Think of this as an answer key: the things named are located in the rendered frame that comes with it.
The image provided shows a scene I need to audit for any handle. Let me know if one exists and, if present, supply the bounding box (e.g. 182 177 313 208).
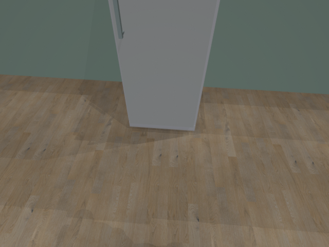
113 0 124 39

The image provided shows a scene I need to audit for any fridge door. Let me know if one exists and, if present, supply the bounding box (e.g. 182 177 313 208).
109 0 217 128

